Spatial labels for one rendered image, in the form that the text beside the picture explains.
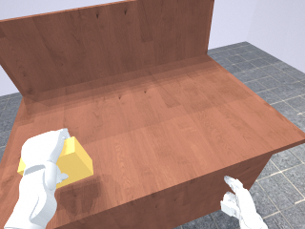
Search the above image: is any right robot hand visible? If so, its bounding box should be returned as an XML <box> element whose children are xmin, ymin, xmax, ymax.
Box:
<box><xmin>220</xmin><ymin>176</ymin><xmax>256</xmax><ymax>219</ymax></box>

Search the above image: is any table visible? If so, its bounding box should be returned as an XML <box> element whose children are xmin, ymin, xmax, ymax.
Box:
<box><xmin>0</xmin><ymin>0</ymin><xmax>305</xmax><ymax>229</ymax></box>

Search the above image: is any robot right forearm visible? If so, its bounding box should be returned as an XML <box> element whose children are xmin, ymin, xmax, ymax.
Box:
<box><xmin>238</xmin><ymin>210</ymin><xmax>268</xmax><ymax>229</ymax></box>

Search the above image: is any sponge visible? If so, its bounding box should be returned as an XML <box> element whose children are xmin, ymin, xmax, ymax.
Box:
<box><xmin>17</xmin><ymin>136</ymin><xmax>93</xmax><ymax>189</ymax></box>

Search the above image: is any left robot hand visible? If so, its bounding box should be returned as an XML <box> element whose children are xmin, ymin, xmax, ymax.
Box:
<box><xmin>21</xmin><ymin>128</ymin><xmax>71</xmax><ymax>184</ymax></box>

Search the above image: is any robot left forearm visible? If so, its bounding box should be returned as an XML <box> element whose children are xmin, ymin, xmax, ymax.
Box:
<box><xmin>4</xmin><ymin>160</ymin><xmax>57</xmax><ymax>229</ymax></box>

